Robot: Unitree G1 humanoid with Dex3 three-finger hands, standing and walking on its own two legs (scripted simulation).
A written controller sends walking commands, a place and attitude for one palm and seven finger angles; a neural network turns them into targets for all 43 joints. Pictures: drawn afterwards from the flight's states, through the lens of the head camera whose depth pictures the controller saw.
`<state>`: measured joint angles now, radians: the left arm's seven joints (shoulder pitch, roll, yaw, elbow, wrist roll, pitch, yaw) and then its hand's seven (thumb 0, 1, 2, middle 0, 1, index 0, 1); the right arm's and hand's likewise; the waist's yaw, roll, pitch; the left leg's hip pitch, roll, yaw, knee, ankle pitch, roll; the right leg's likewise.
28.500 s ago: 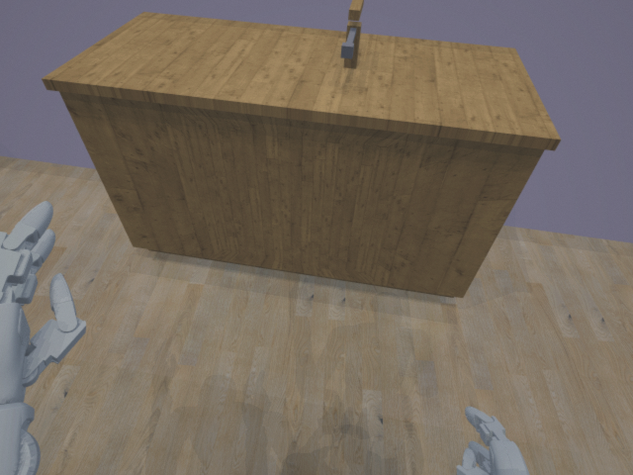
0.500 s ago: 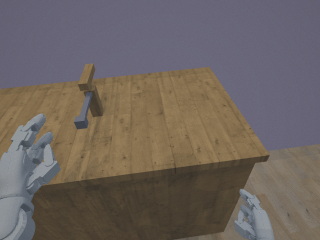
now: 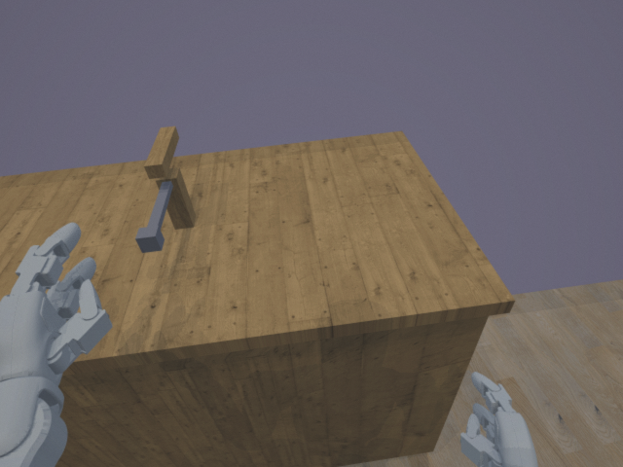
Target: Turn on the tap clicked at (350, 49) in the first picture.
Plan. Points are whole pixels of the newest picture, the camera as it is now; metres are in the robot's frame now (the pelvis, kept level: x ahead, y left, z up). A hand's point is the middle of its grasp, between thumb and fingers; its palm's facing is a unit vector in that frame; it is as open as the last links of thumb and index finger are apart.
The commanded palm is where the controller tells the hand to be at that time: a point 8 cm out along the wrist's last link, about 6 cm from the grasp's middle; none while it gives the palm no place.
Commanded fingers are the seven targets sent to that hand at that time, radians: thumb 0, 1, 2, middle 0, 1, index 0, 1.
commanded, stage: reach beside the lever's end, fingers flat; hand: left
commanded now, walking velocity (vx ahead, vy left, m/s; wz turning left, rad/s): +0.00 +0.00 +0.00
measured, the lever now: (150, 239) +0.37 +0.30 +0.12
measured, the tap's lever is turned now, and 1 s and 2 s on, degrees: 0 0 0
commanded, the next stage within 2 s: none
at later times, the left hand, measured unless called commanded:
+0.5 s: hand (105, 292) +0.24 +0.27 +0.17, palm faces +0.46 -0.88 -0.12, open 7.5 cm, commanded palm +0.20 +0.31 +0.16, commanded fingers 0.00 0.90 0.90 -0.19 -0.26 -0.19 -0.26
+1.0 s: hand (114, 271) +0.28 +0.29 +0.15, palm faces +0.47 -0.88 -0.10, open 7.6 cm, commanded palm +0.24 +0.33 +0.15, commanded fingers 0.00 0.90 0.90 -0.17 -0.20 -0.17 -0.20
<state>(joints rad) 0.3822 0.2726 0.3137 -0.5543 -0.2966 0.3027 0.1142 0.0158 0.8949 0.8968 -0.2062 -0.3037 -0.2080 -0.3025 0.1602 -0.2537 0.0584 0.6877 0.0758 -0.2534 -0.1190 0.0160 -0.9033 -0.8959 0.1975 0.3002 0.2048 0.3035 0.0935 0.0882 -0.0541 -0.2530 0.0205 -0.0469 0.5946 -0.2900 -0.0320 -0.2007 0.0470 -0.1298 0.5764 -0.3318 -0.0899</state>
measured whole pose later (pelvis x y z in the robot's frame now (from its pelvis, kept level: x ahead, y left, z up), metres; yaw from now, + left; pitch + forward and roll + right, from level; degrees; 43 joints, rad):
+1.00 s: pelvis +0.00 +0.02 +0.01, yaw -1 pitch -2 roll +0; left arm 0.05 0.29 0.33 -0.12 -0.23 0.22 0.13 0.02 0.90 0.90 -0.18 -0.22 -0.18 -0.22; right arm 0.14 -0.24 0.06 0.70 0.06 -0.17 -0.12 0.01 -0.90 -0.90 0.20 0.30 0.21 0.30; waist 0.06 0.06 -0.02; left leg -0.25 0.00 -0.01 0.53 -0.26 0.00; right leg -0.21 0.03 -0.10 0.52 -0.29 -0.06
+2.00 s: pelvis +0.01 +0.04 +0.00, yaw -2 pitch +2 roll -1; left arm -0.11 0.33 0.41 0.24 -0.21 0.00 0.06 0.02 0.90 0.90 -0.15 -0.15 -0.16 -0.15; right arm 0.23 -0.27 0.02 0.71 0.06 -0.15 -0.11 0.01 -0.90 -0.90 0.20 0.30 0.20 0.30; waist 0.02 0.05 -0.04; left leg -0.34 0.00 0.00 0.58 -0.28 0.02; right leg -0.29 0.02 -0.09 0.54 -0.30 -0.04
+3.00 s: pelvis +0.00 +0.02 +0.00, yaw -1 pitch +1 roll +0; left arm -0.15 0.25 0.31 0.22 -0.17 0.01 0.20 0.03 0.94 0.91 -0.15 -0.15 -0.15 -0.15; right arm 0.20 -0.27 0.02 0.70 0.05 -0.12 -0.09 0.01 -0.90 -0.90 0.20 0.30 0.20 0.30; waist 0.02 0.06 -0.04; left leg -0.33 0.01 -0.02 0.58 -0.27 0.00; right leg -0.28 0.04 -0.10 0.55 -0.29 -0.06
